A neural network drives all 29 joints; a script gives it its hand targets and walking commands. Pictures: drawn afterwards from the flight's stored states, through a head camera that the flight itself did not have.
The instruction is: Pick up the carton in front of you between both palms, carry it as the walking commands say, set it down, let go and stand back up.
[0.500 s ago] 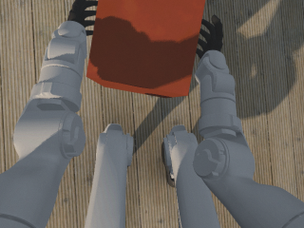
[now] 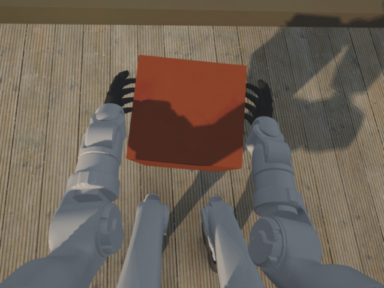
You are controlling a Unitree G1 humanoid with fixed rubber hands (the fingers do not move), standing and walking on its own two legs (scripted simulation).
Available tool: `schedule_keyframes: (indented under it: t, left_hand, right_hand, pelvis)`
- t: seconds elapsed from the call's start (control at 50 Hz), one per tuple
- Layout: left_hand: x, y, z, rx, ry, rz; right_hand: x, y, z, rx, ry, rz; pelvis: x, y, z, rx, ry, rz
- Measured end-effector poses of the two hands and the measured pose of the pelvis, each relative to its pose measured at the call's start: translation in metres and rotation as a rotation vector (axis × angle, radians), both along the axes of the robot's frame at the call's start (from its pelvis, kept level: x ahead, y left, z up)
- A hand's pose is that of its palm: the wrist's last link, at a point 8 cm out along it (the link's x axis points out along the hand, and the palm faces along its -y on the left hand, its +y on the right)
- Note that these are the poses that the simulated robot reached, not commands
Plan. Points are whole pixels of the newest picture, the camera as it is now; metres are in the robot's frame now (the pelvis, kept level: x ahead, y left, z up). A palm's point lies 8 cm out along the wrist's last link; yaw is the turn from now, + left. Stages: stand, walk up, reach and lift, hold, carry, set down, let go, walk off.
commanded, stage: reach and lift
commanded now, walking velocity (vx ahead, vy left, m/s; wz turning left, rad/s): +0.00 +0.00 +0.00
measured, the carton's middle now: (187, 125) +0.45 +0.01 -0.13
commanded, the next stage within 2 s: hold in 1.88 s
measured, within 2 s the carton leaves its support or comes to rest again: neither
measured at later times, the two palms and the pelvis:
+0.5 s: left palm (94, 98) +0.40 +0.15 +0.10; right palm (311, 103) +0.40 -0.15 +0.12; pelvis +0.05 -0.01 +0.14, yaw +1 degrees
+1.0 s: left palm (55, 83) +0.35 +0.14 +0.22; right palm out of the picture +0.37 -0.15 +0.23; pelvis +0.07 -0.01 +0.20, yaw +1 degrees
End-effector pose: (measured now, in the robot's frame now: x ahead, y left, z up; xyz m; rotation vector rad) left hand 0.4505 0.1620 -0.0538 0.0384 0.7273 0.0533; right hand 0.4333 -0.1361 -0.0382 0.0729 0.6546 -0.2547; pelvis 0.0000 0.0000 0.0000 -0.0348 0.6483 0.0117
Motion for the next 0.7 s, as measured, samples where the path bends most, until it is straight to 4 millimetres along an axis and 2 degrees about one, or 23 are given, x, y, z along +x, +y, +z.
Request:
schedule_keyframes:
  t: [0.5, 0.7]
  left_hand:
    - [-0.054, -0.009, 0.155, -0.009, -0.004, 0.065]
    - [-0.074, -0.013, 0.214, -0.003, -0.008, 0.093]
  right_hand:
    - [-0.036, -0.01, 0.155, 0.0, -0.003, 0.055]
    - [-0.047, -0.013, 0.213, -0.018, -0.005, 0.099]
  pelvis:
    - [0.053, -0.006, 0.138, 0.028, -0.286, 0.007]
    - [0.074, -0.007, 0.182, 0.038, -0.445, 0.01]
